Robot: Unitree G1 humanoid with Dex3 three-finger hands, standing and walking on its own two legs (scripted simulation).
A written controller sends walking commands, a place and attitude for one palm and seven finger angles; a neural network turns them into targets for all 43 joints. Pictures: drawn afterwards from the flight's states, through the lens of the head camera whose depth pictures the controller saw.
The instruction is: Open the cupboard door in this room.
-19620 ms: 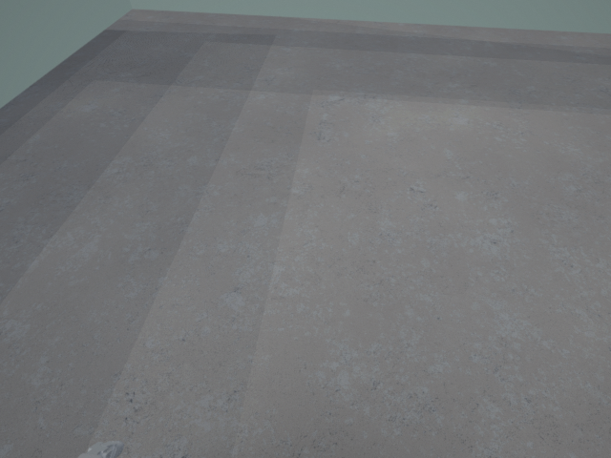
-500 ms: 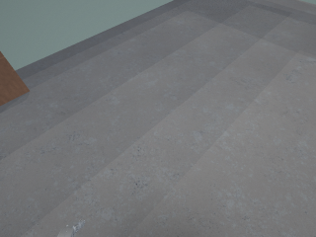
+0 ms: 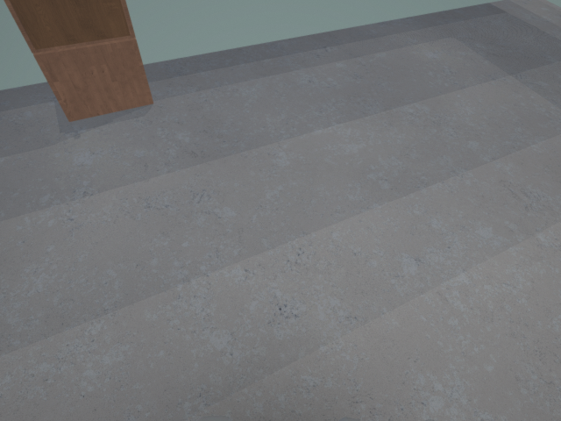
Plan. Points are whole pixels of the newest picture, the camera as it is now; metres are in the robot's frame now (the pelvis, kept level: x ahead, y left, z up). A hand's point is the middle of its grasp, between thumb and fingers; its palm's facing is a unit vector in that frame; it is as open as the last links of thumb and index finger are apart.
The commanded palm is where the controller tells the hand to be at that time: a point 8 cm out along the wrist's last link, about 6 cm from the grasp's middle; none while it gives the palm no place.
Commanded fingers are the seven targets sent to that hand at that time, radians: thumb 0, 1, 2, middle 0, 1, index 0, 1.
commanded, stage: turn or walk to find it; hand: left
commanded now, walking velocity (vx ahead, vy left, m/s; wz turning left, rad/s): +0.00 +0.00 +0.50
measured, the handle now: out of the picture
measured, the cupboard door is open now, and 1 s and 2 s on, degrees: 0 0 0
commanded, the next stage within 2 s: stand and wait in 1.70 s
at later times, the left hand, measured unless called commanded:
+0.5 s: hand out of the picture +0.09 +0.18 -0.13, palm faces +0.25 -0.93 -0.26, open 7.3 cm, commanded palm none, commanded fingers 0.00 0.90 0.90 -0.20 -0.30 -0.20 -0.30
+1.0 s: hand out of the picture +0.00 +0.15 -0.16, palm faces +0.56 -0.82 -0.16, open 7.3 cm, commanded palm none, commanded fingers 0.00 0.90 0.90 -0.20 -0.30 -0.20 -0.30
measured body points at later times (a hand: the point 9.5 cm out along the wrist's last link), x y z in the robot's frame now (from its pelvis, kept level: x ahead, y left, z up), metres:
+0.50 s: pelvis +0.04 -0.03 +0.01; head +0.05 -0.06 +0.46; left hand +0.08 +0.23 -0.11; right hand +0.10 -0.27 -0.15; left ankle +0.00 +0.10 -0.67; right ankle +0.05 -0.13 -0.72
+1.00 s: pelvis +0.19 +0.08 -0.01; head +0.23 +0.10 +0.44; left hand -0.03 +0.20 -0.15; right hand +0.43 -0.05 -0.14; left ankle +0.21 +0.17 -0.72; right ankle +0.11 -0.11 -0.64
